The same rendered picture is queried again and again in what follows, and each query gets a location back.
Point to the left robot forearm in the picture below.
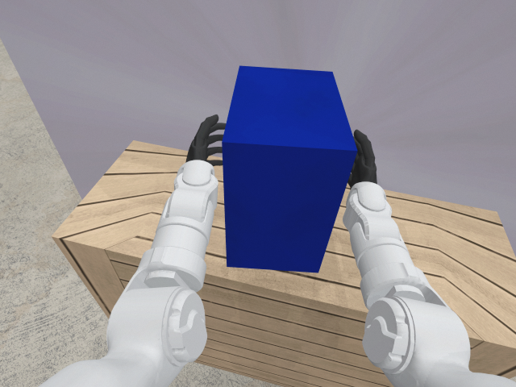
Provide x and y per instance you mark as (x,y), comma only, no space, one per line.
(177,254)

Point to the left robot hand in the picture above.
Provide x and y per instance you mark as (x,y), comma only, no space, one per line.
(198,149)

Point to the right robot hand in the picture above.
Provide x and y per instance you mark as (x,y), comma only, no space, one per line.
(364,167)

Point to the right robot forearm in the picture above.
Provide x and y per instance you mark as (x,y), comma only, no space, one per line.
(381,255)

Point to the pedestal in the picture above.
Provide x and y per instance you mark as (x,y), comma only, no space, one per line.
(297,329)

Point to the right robot upper arm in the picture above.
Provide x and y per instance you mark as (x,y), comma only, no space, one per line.
(421,344)

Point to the left robot upper arm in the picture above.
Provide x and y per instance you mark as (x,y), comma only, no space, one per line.
(152,334)

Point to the carton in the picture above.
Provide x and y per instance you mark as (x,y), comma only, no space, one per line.
(288,151)

